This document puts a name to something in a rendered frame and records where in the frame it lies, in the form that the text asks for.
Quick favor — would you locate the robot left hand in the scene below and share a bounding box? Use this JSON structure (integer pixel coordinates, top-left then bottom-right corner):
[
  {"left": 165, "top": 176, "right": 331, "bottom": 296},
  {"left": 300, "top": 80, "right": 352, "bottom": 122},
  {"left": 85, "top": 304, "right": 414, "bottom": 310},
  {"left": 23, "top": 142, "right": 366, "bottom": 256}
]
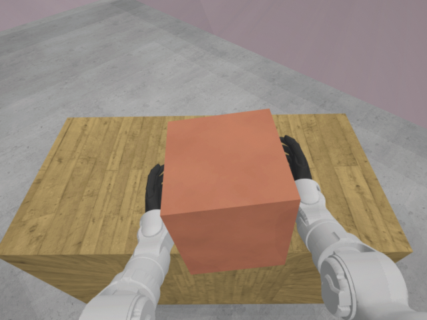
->
[{"left": 145, "top": 164, "right": 164, "bottom": 212}]

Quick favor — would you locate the left robot upper arm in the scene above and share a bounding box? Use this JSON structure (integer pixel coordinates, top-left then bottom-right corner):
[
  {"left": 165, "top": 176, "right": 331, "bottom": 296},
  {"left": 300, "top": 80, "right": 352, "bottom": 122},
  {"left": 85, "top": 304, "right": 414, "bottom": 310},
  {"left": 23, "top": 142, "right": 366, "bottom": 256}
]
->
[{"left": 80, "top": 293, "right": 155, "bottom": 320}]

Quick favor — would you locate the pedestal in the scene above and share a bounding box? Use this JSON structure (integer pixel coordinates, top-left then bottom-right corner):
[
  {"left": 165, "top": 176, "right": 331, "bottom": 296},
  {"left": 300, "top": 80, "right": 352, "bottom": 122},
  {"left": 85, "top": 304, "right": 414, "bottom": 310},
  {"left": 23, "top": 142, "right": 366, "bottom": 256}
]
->
[{"left": 0, "top": 113, "right": 413, "bottom": 305}]

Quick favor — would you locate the carton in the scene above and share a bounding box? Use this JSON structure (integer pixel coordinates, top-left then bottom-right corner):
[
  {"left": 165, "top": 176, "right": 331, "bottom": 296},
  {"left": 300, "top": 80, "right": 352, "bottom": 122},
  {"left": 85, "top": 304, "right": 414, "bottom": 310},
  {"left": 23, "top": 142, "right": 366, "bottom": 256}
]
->
[{"left": 160, "top": 109, "right": 301, "bottom": 275}]

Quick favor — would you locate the robot right hand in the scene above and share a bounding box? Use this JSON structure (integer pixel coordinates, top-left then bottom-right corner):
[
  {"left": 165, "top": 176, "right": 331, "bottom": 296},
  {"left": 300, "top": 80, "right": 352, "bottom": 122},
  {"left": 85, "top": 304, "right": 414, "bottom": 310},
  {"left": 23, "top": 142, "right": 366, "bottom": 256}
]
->
[{"left": 280, "top": 135, "right": 312, "bottom": 181}]

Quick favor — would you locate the right robot forearm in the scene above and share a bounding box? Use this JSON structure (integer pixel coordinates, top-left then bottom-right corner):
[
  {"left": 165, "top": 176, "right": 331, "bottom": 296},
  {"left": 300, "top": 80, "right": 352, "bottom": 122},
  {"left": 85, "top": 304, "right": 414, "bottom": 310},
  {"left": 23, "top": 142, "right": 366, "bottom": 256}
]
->
[{"left": 295, "top": 179, "right": 408, "bottom": 300}]

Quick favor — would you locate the right robot upper arm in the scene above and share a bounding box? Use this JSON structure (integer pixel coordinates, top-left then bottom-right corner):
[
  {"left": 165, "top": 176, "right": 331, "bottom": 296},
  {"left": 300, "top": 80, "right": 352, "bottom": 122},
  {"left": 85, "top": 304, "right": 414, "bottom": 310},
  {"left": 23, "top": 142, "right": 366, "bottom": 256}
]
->
[{"left": 320, "top": 251, "right": 427, "bottom": 320}]

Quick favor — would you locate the left robot forearm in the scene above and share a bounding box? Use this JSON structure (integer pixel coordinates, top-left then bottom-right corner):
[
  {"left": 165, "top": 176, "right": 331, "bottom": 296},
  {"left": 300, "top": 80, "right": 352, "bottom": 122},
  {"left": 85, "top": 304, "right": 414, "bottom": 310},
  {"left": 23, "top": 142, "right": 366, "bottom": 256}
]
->
[{"left": 79, "top": 209, "right": 174, "bottom": 320}]

